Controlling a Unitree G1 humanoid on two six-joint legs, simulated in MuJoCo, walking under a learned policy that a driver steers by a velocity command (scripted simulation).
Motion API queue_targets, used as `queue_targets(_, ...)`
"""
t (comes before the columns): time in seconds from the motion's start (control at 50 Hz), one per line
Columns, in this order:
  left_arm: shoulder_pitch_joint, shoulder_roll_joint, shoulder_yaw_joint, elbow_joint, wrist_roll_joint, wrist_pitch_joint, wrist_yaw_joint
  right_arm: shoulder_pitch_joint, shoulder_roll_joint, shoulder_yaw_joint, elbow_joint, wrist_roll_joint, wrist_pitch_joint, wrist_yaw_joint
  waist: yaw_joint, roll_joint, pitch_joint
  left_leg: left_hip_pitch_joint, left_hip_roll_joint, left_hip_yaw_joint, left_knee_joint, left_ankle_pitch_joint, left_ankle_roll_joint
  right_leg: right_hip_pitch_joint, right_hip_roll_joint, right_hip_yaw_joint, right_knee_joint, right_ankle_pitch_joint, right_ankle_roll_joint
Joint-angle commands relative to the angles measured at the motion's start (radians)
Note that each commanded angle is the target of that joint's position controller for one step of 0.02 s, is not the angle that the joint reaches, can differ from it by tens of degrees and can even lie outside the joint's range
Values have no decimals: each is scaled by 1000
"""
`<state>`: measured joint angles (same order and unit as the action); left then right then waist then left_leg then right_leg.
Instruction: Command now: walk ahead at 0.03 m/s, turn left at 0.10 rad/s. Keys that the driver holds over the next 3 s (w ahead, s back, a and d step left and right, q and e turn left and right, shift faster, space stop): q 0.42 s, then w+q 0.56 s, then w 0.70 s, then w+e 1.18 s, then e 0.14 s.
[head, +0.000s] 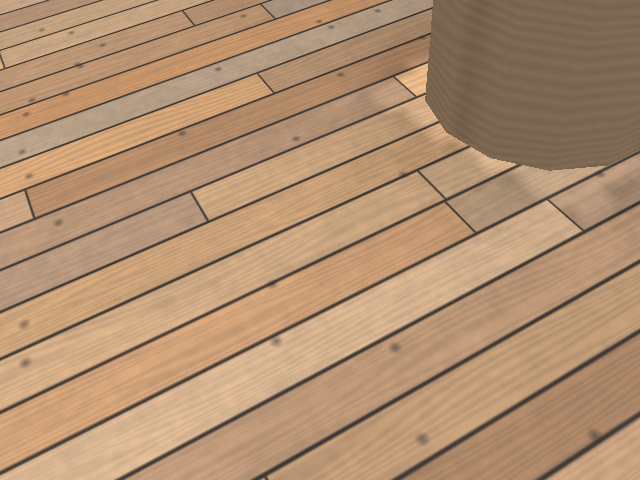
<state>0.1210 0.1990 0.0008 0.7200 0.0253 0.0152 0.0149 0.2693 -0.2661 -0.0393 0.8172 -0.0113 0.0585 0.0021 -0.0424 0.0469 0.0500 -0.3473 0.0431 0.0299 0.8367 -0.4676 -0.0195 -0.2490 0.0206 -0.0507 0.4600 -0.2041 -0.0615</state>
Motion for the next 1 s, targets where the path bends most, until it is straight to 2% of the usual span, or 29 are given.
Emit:
queue_targets(0.02, 18, 154, 36, -26, -8, -12, 21, 70, -98, -29, -15, 1, -7, 4, 20, -162, -113, 9, -27, -34, 35, 18, -1, 136, -254, 111, -121, 590, -123)
queue_targets(0.06, 28, 172, 46, -15, -11, -7, 21, 46, -80, -27, -23, 5, -3, 5, 34, -153, -102, -14, -25, -23, 30, 12, -2, 146, -274, 115, -121, 489, -137)
queue_targets(0.12, 28, 169, 54, -4, -4, 3, 22, 19, -71, -29, -39, 2, 4, 6, 50, -169, -78, -31, -23, -4, 11, -6, 1, 128, -295, 125, -128, 342, -159)
queue_targets(0.18, 26, 171, 63, 8, 1, 7, 21, 15, -61, -29, -53, 3, 4, 9, 52, -171, -84, -12, -23, 16, -34, -14, 15, 117, -315, 126, -116, 302, -172)
queue_targets(0.22, 19, 179, 70, 15, 2, 8, 20, 25, -56, -29, -59, 6, 0, 11, 44, -173, -97, 24, -27, 32, -88, -7, 30, 110, -326, 118, -91, 312, -166)
queue_targets(0.26, -9, 193, 78, 17, -4, 13, 21, 68, -45, -28, -53, 6, -8, 15, 7, -159, -108, 121, -43, 58, -242, 97, 58, 64, -311, 77, -33, 268, -120)
queue_targets(0.28, -4, 197, 83, 24, -5, 17, 21, 86, -60, -30, -52, 2, -17, 17, -10, -120, -96, 184, -38, 18, -381, 207, 80, 4, -283, 39, 26, 162, -61)
queue_targets(0.3, 24, 160, 79, 19, -3, 23, 16, 90, -142, -48, -61, -17, -29, 11, 4, 79, -69, 228, 112, -237, -553, 248, 122, -124, -187, -53, 226, -38, 23)
queue_targets(0.32, -31, 114, 64, -40, -13, 30, 23, 99, -282, -82, -77, -11, -32, 9, -8, 270, 5, 211, 343, -577, -601, 553, 255, -352, 23, -84, 368, -398, 83)
queue_targets(0.34, -75, 128, 63, -41, 1, 38, 27, 143, -264, -87, -61, -20, -28, -1, -39, 175, 1, 169, 351, -556, -594, 595, 331, -332, -5, 48, 554, -417, 77)
queue_targets(0.36, -48, 137, 68, -25, -10, 40, 21, 86, -209, -74, -68, -7, -25, -8, 7, 88, 7, 154, 282, -448, -576, 537, 320, -326, -23, 83, 611, -326, 74)
queue_targets(0.38, -21, 150, 73, -6, -18, 33, 14, 1, -177, -64, -86, 1, -19, -12, 45, 47, 18, 147, 204, -370, -572, 474, 271, -321, -33, 93, 599, -237, 71)
queue_targets(0.42, 21, 177, 83, 19, 6, 25, 4, -58, -144, -56, -112, 10, -20, -13, 56, 59, -32, 218, 136, -310, -542, 581, 240, -323, -20, 80, 618, -160, 80)
queue_targets(0.44, 40, 176, 83, 24, 12, 23, -4, -24, -142, -57, -108, 12, -22, -8, 46, 39, -80, 252, 123, -312, -552, 491, 243, -313, -19, 77, 618, -146, 89)
queue_targets(0.46, 35, 172, 81, 20, 12, 22, -12, 8, -147, -61, -99, 12, -24, -4, 33, 36, -89, 281, 118, -337, -579, 317, 247, -331, -24, 77, 597, -136, 94)
queue_targets(0.5, -12, 171, 80, 3, 12, 21, -22, 53, -154, -65, -85, 6, -27, 1, 2, 63, -43, 309, 119, -410, -642, 26, 257, -390, -30, 79, 516, -128, 105)
queue_targets(0.52, -31, 174, 80, -3, 11, 19, -24, 68, -159, -66, -81, 3, -30, 1, -8, 77, -22, 315, 124, -437, -659, -23, 262, -404, -30, 80, 474, -126, 112)
queue_targets(0.66, -77, 171, 68, -24, 4, -28, -27, 94, -200, -80, -73, -10, -59, 6, -30, 77, -8, 251, 107, -506, -628, -29, 286, -311, -11, 86, 245, -145, 108)
queue_targets(0.72, -54, 175, 63, -36, -8, -45, -23, 58, -207, -86, -87, -13, -66, 17, -6, 77, -9, 144, 89, -547, -597, -43, 273, -173, 13, 86, 153, -164, 83)
queue_targets(0.74, -8, 172, 62, -27, -14, -52, -18, 22, -206, -86, -98, -12, -68, 20, 28, 69, -10, 72, 70, -547, -576, -37, 253, -66, 22, 85, 88, -145, 72)
queue_targets(0.76, 75, 162, 61, -5, -17, -61, -9, -30, -200, -85, -110, -8, -68, 19, 88, 43, -12, -36, 31, -524, -528, -47, 219, 102, 28, 77, -21, -65, 60)
queue_targets(0.78, 162, 191, 70, 17, -11, -72, 6, -48, -169, -78, -117, -5, -74, 16, 136, -15, -30, -167, -30, -476, -427, -87, 173, 284, -4, 107, -78, -55, 53)
queue_targets(0.8, 267, 282, 88, 27, 6, -82, 22, -49, -88, -55, -136, 1, -86, 15, 172, -186, -80, -288, -125, -332, -172, -151, 120, 423, -225, 344, -200, -304, 20)
queue_targets(0.82, 289, 390, 108, 20, 19, -78, 26, -49, -56, -42, -167, 2, -91, 13, 159, -299, -96, -435, -236, -186, 61, -159, 99, 425, -435, 749, -353, -632, -62)
queue_targets(0.84, 229, 359, 109, 25, 22, -72, 23, -36, -121, -50, -163, -18, -86, 12, 97, -220, -23, -458, -116, -188, 192, -59, 103, 312, -456, 774, -346, -683, -116)
queue_targets(0.86, 174, 267, 87, 8, 9, -75, 14, -44, -149, -58, -140, -25, -85, 23, 77, -135, 34, -444, -81, -183, 222, 27, 101, 248, -393, 649, -334, -600, -104)
queue_targets(0.88, 136, 219, 74, 1, 2, -81, 7, -23, -137, -57, -120, -23, -84, 37, 54, -125, 49, -412, -59, -168, 213, 98, 85, 215, -326, 505, -340, -458, -78)
queue_targets(0.92, 149, 189, 63, 9, 2, -94, 9, -23, -122, -54, -109, -31, -73, 60, 58, -167, 23, -384, -38, -124, 259, 200, 57, 214, -253, 311, -340, -187, -58)
queue_targets(1.0, 242, 180, 64, 50, -2, -114, -11, -115, -91, -41, -145, -28, -63, 76, 80, -140, 12, -447, -27, -113, 271, 288, 33, 250, -245, 161, -323, 106, -74)
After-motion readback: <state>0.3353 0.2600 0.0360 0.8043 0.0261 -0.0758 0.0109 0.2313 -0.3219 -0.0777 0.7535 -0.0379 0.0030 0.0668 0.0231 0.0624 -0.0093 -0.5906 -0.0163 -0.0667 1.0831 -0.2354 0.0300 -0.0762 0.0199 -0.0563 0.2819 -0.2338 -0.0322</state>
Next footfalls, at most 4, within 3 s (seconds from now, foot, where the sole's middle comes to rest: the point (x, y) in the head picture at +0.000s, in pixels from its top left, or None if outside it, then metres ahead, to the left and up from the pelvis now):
0.30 left None -0.02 0.11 -0.78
0.80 right None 0.14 -0.05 -0.78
1.26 left None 0.27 0.30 -0.78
1.80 right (177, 427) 0.62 0.37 -0.78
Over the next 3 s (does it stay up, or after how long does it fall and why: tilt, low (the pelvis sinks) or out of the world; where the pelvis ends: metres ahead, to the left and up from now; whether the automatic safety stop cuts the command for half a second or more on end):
stays up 1.01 0.56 -0.01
